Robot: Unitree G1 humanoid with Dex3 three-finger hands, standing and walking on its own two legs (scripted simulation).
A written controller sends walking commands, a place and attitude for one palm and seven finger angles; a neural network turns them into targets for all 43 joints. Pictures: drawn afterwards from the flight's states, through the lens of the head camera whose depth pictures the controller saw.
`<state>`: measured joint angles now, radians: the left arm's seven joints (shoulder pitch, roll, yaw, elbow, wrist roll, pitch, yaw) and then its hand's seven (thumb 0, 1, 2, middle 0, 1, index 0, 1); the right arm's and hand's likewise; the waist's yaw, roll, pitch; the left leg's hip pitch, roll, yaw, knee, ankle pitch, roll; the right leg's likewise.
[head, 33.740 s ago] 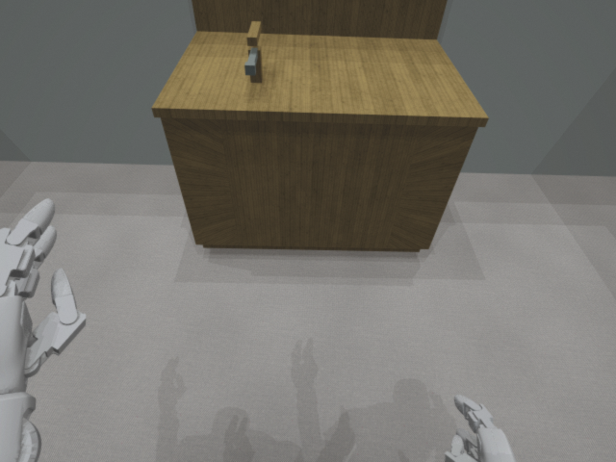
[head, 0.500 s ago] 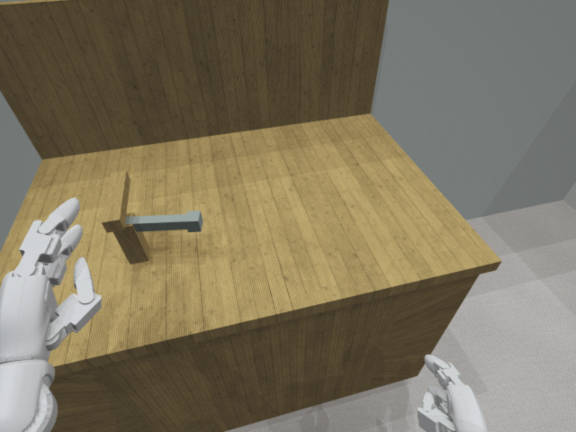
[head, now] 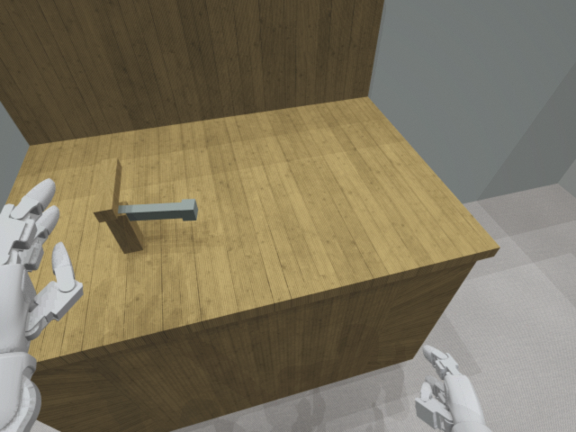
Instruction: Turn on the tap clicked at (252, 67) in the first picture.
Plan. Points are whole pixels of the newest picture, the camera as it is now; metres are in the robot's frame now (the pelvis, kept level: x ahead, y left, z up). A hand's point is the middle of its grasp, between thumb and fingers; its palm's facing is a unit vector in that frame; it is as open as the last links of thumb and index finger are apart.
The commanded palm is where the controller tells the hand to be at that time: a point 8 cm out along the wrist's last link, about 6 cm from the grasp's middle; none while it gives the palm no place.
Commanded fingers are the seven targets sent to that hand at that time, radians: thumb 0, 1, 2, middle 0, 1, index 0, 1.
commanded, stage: step back with the hand held close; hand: left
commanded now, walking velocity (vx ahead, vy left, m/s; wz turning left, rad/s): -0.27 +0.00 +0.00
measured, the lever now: (189, 209) +0.46 +0.24 +0.03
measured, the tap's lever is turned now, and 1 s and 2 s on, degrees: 79 79 79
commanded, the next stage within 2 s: stop stepping back and stand still in 1.12 s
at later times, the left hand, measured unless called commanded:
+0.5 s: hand (28, 353) +0.15 +0.27 +0.15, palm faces +0.39 -0.82 -0.42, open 7.4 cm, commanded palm +0.09 +0.30 +0.17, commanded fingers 0.00 0.90 0.90 -0.20 -0.30 -0.20 -0.30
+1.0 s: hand out of the picture +0.08 +0.25 +0.16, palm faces +0.37 -0.86 -0.36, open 7.4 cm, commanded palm +0.02 +0.30 +0.17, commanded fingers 0.00 0.90 0.90 -0.20 -0.30 -0.20 -0.30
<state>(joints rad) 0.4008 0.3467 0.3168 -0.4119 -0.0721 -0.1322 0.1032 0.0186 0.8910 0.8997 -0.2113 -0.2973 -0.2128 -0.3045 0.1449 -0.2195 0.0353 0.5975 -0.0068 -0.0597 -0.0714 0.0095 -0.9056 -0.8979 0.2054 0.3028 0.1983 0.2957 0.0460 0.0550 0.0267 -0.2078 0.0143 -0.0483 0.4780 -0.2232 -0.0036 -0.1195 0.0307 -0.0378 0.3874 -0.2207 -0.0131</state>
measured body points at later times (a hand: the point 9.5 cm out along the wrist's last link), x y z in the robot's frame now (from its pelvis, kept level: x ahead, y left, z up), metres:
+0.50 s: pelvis -0.06 +0.02 -0.01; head -0.04 +0.03 +0.44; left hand +0.12 +0.31 +0.18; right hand +0.12 -0.20 -0.09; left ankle +0.02 +0.12 -0.74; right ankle -0.01 -0.11 -0.74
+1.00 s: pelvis -0.14 +0.02 -0.01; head -0.11 +0.03 +0.43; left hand +0.05 +0.30 +0.18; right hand +0.05 -0.19 -0.10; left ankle -0.01 +0.12 -0.72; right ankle -0.13 -0.11 -0.74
